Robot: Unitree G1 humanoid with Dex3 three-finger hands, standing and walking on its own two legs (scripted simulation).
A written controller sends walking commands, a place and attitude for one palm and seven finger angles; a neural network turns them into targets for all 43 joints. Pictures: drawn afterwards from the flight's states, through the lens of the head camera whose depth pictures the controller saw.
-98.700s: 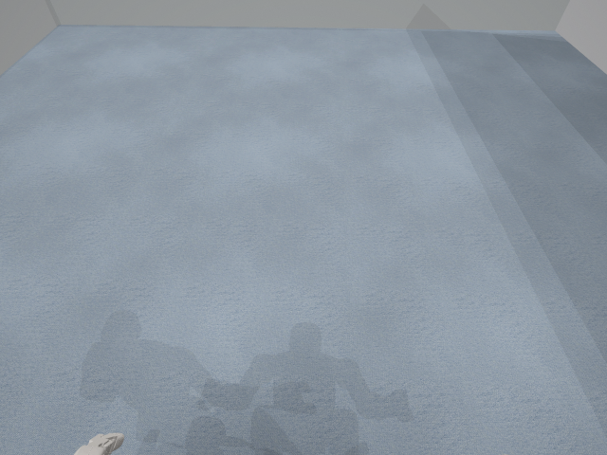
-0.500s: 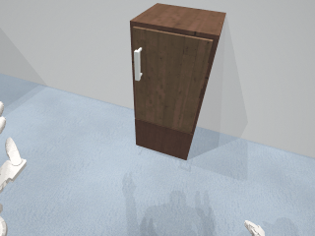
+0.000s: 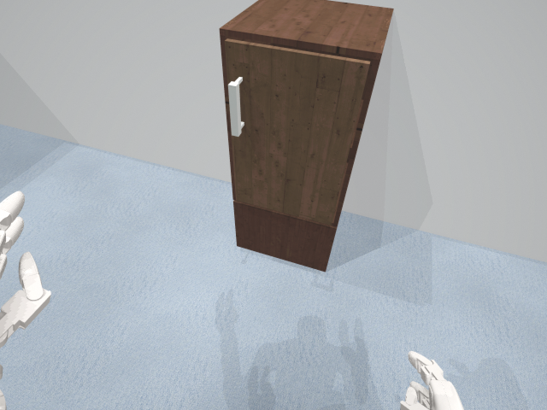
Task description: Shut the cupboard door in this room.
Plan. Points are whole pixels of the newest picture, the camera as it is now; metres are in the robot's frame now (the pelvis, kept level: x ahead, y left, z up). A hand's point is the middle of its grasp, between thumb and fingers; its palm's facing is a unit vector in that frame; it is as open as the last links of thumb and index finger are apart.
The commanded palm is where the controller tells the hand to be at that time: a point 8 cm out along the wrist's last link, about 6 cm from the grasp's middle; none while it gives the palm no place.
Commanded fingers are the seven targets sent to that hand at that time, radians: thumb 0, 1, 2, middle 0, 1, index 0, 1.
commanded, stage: let the arm hang, fingers relaxed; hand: left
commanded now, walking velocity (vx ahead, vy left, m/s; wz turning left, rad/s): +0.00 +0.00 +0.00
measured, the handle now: (238, 106) +0.91 +0.16 -0.01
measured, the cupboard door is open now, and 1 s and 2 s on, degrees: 0 0 0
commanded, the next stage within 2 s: look to check the result in 1.08 s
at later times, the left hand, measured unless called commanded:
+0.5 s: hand out of the picture -0.12 +0.19 -0.17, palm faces +0.04 -0.98 -0.19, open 7.2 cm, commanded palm none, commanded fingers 0.00 0.90 0.90 -0.20 -0.30 -0.20 -0.30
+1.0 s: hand out of the picture -0.04 +0.18 -0.17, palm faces +0.04 -0.98 -0.17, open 7.3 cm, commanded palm none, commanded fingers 0.00 0.90 0.90 -0.20 -0.30 -0.20 -0.30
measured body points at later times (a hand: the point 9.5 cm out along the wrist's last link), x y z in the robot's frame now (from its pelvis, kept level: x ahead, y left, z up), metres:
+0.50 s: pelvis -0.03 +0.01 +0.00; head -0.02 +0.03 +0.45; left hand -0.12 +0.24 -0.16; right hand -0.07 -0.23 -0.15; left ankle +0.04 +0.11 -0.74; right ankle -0.04 -0.13 -0.74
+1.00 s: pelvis -0.04 +0.01 +0.00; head -0.06 +0.01 +0.45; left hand -0.04 +0.23 -0.16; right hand -0.04 -0.22 -0.15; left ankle +0.04 +0.11 -0.74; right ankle -0.04 -0.13 -0.74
